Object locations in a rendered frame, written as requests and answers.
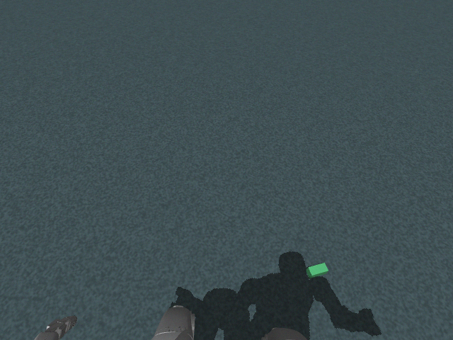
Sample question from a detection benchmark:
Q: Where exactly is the left robot hand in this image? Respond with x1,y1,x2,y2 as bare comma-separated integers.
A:
34,316,77,340

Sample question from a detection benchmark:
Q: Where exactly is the small box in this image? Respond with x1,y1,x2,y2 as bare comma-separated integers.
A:
306,263,328,278

